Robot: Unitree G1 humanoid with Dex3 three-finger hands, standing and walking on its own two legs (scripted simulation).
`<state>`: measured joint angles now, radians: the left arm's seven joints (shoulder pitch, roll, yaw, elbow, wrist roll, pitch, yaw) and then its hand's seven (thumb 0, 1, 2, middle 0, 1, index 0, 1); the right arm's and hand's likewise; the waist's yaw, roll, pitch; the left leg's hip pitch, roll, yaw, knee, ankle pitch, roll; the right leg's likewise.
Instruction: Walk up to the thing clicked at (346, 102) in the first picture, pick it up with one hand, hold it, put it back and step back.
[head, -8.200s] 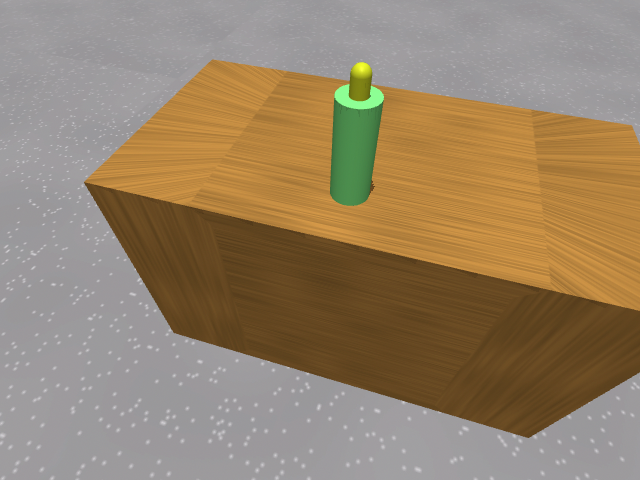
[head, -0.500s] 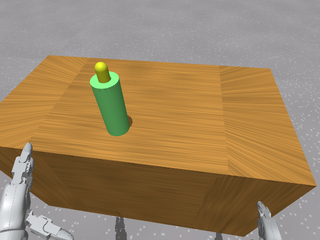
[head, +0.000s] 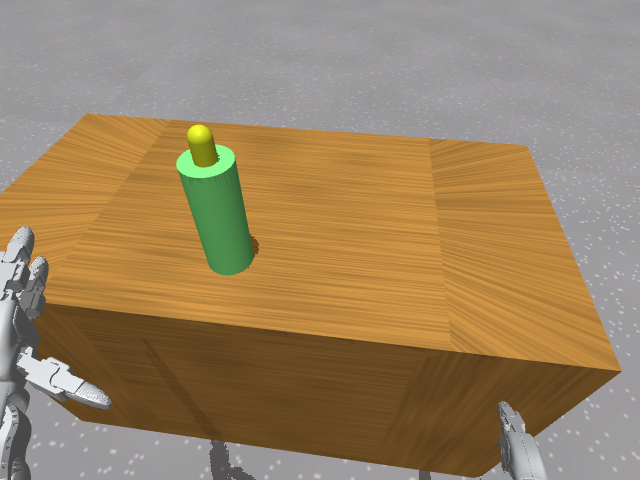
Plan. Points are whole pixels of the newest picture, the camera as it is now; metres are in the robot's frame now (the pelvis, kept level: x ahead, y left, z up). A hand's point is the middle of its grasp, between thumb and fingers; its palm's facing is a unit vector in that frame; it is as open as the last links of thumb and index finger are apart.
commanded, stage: go down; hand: left
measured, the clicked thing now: (216, 202) +0.51 +0.18 +0.06
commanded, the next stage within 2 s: none
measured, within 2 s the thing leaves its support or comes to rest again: neither
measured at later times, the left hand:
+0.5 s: hand (53, 261) +0.34 +0.33 +0.12, palm faces +0.19 -0.98 +0.00, open 17.7 cm
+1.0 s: hand (49, 236) +0.37 +0.35 +0.13, palm faces +0.15 -0.99 +0.00, open 17.7 cm
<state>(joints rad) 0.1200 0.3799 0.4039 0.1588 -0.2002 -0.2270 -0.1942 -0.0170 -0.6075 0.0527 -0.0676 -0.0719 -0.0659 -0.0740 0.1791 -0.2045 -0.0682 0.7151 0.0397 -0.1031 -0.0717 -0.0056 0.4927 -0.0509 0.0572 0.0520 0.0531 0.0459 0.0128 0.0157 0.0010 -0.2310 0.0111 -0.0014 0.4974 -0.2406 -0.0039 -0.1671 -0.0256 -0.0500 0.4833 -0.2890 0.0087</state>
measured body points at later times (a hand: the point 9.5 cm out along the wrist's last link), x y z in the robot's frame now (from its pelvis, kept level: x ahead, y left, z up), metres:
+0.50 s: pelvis +0.00 +0.01 +0.00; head +0.02 +0.02 +0.45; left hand +0.32 +0.39 +0.12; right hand +0.15 -0.26 -0.09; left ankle +0.02 +0.12 -0.74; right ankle -0.02 -0.12 -0.74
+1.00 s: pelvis +0.01 +0.01 +0.00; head +0.04 +0.03 +0.45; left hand +0.36 +0.41 +0.13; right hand +0.16 -0.26 -0.08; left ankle +0.02 +0.12 -0.74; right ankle -0.02 -0.12 -0.74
